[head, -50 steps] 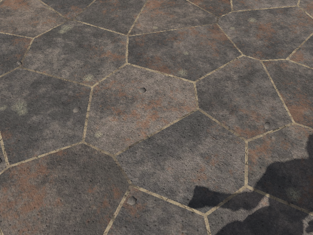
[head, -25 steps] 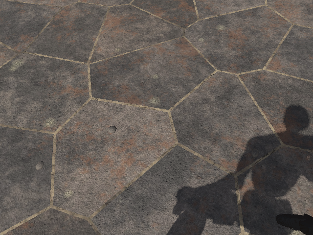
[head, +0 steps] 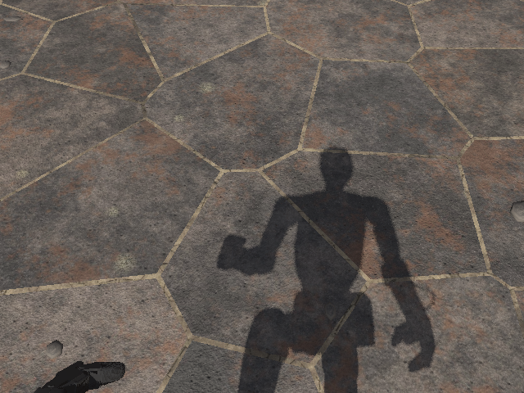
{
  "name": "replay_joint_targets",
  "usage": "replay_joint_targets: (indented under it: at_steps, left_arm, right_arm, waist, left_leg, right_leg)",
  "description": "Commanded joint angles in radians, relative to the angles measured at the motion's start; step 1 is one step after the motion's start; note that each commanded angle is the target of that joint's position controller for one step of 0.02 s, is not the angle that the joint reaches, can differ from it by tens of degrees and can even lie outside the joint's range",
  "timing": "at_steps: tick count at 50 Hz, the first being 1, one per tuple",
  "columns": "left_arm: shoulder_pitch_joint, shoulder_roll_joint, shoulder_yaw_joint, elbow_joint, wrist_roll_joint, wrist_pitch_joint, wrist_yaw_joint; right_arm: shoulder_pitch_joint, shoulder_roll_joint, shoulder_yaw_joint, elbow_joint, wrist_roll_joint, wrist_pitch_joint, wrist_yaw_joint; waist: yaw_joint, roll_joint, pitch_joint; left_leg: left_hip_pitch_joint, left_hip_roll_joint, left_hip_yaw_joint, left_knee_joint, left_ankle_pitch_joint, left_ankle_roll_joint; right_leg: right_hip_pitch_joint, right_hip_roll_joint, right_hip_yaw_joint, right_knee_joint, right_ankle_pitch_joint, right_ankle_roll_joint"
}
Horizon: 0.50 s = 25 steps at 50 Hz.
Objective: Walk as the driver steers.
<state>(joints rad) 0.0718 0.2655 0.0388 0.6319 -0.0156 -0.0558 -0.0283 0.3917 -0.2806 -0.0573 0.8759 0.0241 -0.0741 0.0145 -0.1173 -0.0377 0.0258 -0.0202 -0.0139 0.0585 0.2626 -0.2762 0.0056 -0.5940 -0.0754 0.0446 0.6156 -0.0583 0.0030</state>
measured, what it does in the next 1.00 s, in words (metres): walks ahead, turning left: right foot, then left foot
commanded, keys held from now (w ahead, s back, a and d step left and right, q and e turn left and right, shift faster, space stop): w+q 1.00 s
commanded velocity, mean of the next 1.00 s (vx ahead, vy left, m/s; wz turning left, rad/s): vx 0.50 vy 0.00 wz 0.48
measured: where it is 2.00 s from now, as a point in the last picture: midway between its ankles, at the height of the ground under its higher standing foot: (92, 237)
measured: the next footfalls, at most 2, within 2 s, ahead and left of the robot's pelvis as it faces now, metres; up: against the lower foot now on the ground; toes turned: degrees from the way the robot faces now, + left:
right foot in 0.08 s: +0.21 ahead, -0.14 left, +0.00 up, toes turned +2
left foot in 0.60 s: +0.44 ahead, +0.17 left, +0.00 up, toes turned +22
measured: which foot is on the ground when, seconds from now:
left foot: down 0.00-0.08, up 0.10-0.58, down 0.60-1.00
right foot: up 0.00-0.06, down 0.08-0.60, up 0.62-1.00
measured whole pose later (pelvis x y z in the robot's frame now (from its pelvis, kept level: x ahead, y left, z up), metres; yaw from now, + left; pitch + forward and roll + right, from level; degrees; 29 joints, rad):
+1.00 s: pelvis +0.52 +0.12 +0.00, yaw +33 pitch +2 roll +0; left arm 0.01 0.28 0.05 0.69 0.00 -0.10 -0.02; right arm 0.35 -0.29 -0.07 0.74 0.02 -0.04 -0.01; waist -0.09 -0.04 0.03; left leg -0.10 -0.11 -0.17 0.39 -0.31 0.08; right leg -0.59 -0.03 0.10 0.53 0.05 0.05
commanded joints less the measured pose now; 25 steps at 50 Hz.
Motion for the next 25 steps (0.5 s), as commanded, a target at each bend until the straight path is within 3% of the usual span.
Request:
replay_joint_targets:
  at_steps: [1,3,4,5,6,7,8,9,10,11,13,15,19,22,25]
  left_arm:
    - [-0.068,0.088,0.026,-0.089,-0.006,-0.031,-0.01]
    - [0.069,0.134,0.053,-0.048,0.001,-0.035,-0.003]
    - [0.213,0.185,0.077,-0.013,0.012,-0.034,0.009]
    - [0.367,0.269,0.097,0.002,0.035,-0.026,0.025]
    - [0.376,0.28,0.093,0.007,0.038,-0.018,0.02]
    - [0.338,0.19,0.07,0.011,0.023,-0.02,0.017]
    - [0.283,0.15,0.055,0.015,0.011,-0.023,0.016]
    - [0.22,0.123,0.047,0.018,0.015,-0.027,0.012]
    - [0.176,0.095,0.04,0.023,0.019,-0.034,0.008]
    - [0.147,0.084,0.04,0.03,0.026,-0.041,0.008]
    - [0.128,0.087,0.047,0.05,0.028,-0.057,0.012]
    - [0.132,0.105,0.056,0.071,0.031,-0.063,0.021]
    - [0.154,0.143,0.068,0.102,0.028,-0.056,0.035]
    - [0.198,0.173,0.078,0.129,0.015,-0.044,0.041]
    - [0.226,0.196,0.088,0.154,-0.003,-0.024,0.042]
  right_arm:
    - [-0.021,-0.201,-0.044,-0.045,0.011,0.003,-0.008]
    - [-0.037,-0.198,-0.04,-0.041,0.012,0.011,-0.013]
    - [-0.038,-0.157,-0.025,-0.048,0.002,0.008,-0.012]
    - [-0.023,-0.064,0.005,-0.086,-0.028,0.0,-0.013]
    - [0.063,-0.034,0.017,-0.095,-0.003,-0.015,-0.013]
    - [0.009,-0.136,-0.013,-0.087,0.021,-0.015,-0.013]
    - [-0.052,-0.153,-0.02,-0.103,0.024,-0.014,-0.011]
    - [-0.079,-0.138,-0.021,-0.102,0.014,-0.008,-0.015]
    - [-0.084,-0.128,-0.026,-0.101,0.005,0.002,-0.016]
    - [-0.066,-0.107,-0.025,-0.096,0.007,0.015,-0.014]
    - [-0.073,-0.07,-0.02,-0.104,0.008,0.035,-0.012]
    - [-0.115,-0.062,-0.02,-0.125,0.003,0.044,-0.012]
    - [-0.222,-0.041,-0.008,-0.163,-0.002,0.039,0.012]
    - [-0.324,-0.037,0.0,-0.205,-0.004,0.038,0.03]
    - [-0.378,-0.056,-0.004,-0.244,-0.004,0.041,0.044]
  waist:
    - [0.061,0.131,0.026]
    - [0.151,0.125,-0.048]
    - [0.219,0.104,-0.154]
    - [0.259,-0.071,-0.32]
    - [0.219,-0.277,-0.412]
    - [0.229,-0.159,-0.282]
    - [0.213,-0.132,-0.166]
    - [0.181,-0.081,-0.113]
    - [0.153,-0.087,-0.066]
    - [0.127,-0.096,-0.049]
    - [0.106,-0.069,-0.027]
    - [0.103,-0.036,-0.003]
    - [0.134,-0.015,0.029]
    - [0.17,0.004,0.061]
    - [0.176,-0.001,0.074]
  left_leg:
    - [-0.042,0.267,-0.205,-0.04,0.31,0.165]
    - [-0.071,0.23,-0.175,0.114,0.468,0.126]
    - [-0.167,0.173,-0.133,0.309,0.445,0.09]
    - [-0.429,0.074,-0.066,0.662,0.108,0.03]
    - [-0.654,-0.008,-0.129,0.894,-0.33,0.009]
    - [-0.742,0.046,-0.183,0.996,-0.281,0.008]
    - [-0.768,0.083,-0.164,0.993,-0.19,0.014]
    - [-0.734,0.114,-0.152,0.964,-0.113,0.011]
    - [-0.699,0.137,-0.157,0.925,-0.057,0.006]
    - [-0.647,0.152,-0.161,0.91,-0.018,0.0]
    - [-0.632,0.157,-0.158,0.888,0.03,-0.013]
    - [-0.672,0.158,-0.168,0.825,0.095,-0.025]
    - [-0.655,0.144,-0.126,0.583,0.286,-0.019]
    - [-0.649,0.132,-0.078,0.461,0.312,0.004]
    - [-0.658,0.113,-0.042,0.396,0.229,0.042]
  right_leg:
    - [0.097,0.038,-0.021,-0.092,-0.01,-0.016]
    - [0.334,0.069,-0.047,-0.163,-0.014,-0.054]
    - [0.569,0.018,-0.008,-0.142,0.002,-0.088]
    - [0.884,-0.227,0.269,-0.124,-0.029,-0.164]
    - [0.976,-0.365,0.634,-0.261,-0.223,-0.27]
    - [0.88,-0.324,0.568,-0.297,-0.328,-0.243]
    - [0.763,-0.287,0.416,-0.319,-0.303,-0.213]
    - [0.656,-0.244,0.325,-0.352,-0.237,-0.194]
    - [0.572,-0.211,0.243,-0.387,-0.155,-0.187]
    - [0.511,-0.194,0.177,-0.42,-0.099,-0.181]
    - [0.463,-0.192,0.089,-0.461,0.016,-0.193]
    - [0.464,-0.196,0.018,-0.48,0.084,-0.197]
    - [0.486,-0.175,-0.119,-0.497,0.113,-0.176]
    - [0.542,-0.197,-0.174,-0.495,0.114,-0.164]
    - [0.644,-0.223,-0.208,-0.438,0.195,-0.141]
